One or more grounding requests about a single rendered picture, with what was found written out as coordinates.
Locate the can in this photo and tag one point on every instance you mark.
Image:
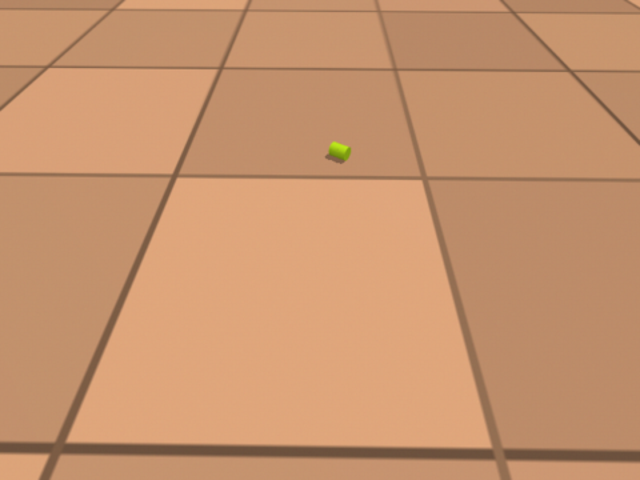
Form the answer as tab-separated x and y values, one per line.
340	151

